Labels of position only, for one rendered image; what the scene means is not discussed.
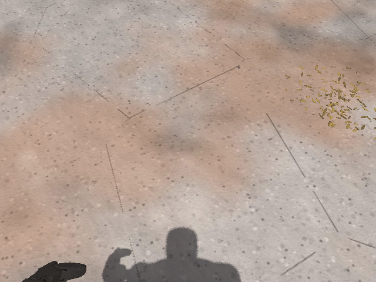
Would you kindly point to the left robot hand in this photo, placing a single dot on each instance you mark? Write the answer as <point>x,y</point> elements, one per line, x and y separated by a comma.
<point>54,272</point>

